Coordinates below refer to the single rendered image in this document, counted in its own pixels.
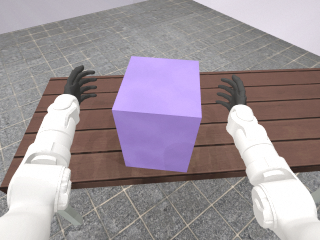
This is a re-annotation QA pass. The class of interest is left robot upper arm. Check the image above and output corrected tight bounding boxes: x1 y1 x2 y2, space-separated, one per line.
0 163 72 240

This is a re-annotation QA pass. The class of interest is carton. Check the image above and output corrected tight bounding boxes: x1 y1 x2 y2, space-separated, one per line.
112 56 202 173

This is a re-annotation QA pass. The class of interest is left robot forearm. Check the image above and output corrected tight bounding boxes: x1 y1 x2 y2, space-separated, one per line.
7 94 80 209

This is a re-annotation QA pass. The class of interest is left robot hand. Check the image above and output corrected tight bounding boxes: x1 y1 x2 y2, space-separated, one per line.
63 65 97 105

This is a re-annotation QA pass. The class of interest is right robot hand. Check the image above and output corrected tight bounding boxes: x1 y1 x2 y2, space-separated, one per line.
215 74 247 112

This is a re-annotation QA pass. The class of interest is table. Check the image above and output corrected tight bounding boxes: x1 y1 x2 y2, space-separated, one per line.
0 68 320 226

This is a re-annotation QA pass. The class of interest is right robot upper arm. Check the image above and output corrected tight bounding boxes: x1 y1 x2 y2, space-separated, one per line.
251 179 320 240

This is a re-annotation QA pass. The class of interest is right robot forearm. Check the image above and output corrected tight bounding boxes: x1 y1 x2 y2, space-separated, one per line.
226 104 318 218

